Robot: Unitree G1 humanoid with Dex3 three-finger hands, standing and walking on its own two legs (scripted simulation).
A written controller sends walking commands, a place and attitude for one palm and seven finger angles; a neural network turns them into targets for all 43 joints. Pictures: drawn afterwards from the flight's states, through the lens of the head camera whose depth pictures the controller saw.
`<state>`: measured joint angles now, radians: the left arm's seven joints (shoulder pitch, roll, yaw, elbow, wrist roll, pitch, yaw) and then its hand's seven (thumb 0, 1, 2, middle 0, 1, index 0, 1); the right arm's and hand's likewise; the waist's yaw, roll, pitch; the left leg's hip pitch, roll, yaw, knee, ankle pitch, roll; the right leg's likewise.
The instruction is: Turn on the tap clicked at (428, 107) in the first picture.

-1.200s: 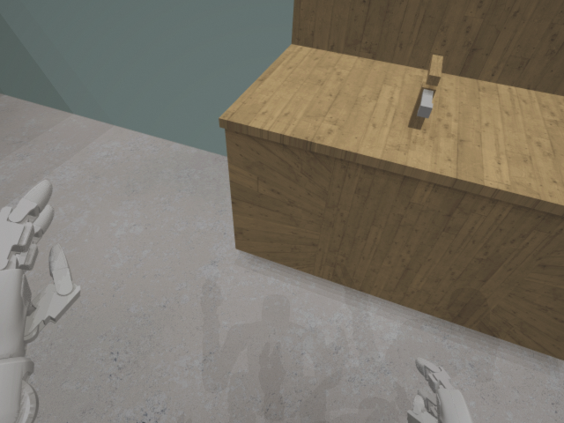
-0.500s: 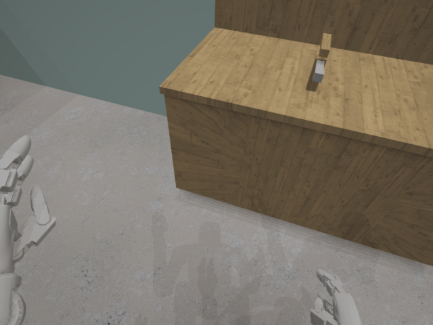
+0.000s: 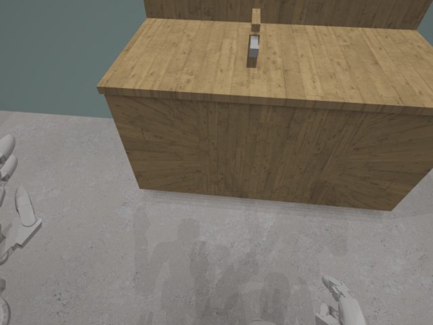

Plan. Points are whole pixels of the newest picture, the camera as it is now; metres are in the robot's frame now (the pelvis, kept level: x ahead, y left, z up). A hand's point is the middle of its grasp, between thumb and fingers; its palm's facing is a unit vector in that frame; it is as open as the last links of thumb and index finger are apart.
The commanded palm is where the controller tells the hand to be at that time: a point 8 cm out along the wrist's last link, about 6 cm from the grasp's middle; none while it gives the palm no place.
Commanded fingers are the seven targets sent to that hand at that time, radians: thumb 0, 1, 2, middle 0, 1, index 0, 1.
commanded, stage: turn to face it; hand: left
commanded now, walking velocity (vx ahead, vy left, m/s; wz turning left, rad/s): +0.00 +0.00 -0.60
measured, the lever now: (254, 51) +0.89 -0.04 +0.08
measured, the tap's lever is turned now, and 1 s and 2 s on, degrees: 0 0 0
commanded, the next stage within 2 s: take the last steps up to it in 0.50 s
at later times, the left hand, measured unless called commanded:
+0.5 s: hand (92, 201) +0.23 +0.19 +0.19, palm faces +0.19 -0.90 -0.40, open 7.4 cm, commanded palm +0.19 +0.22 +0.20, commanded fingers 0.00 0.90 0.90 -0.20 -0.30 -0.20 -0.30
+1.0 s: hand (145, 214) +0.22 +0.11 +0.19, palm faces +0.08 -0.90 -0.42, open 7.4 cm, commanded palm +0.19 +0.16 +0.20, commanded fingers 0.00 0.90 0.90 -0.20 -0.30 -0.20 -0.30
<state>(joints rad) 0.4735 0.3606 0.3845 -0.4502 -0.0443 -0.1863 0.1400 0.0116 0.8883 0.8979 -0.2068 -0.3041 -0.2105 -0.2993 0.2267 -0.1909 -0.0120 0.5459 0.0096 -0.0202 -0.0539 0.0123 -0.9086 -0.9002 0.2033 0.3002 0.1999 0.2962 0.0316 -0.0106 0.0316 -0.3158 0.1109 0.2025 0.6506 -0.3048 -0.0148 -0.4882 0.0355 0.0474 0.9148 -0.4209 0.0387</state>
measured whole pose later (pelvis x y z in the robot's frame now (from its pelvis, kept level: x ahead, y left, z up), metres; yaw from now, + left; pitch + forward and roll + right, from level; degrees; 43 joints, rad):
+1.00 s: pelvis -0.06 -0.04 +0.02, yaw -21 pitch +0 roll +1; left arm 0.52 0.38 0.36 -0.48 -0.02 -0.21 0.15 0.01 0.88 0.90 -0.21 -0.30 -0.22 -0.30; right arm 0.29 -0.25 -0.01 0.65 0.00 -0.02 -0.07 0.01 -0.91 -0.90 0.20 0.30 0.20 0.30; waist -0.02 -0.02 -0.03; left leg -0.39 0.08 0.10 0.72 -0.37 -0.01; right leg -0.25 0.01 -0.07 0.49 -0.25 -0.06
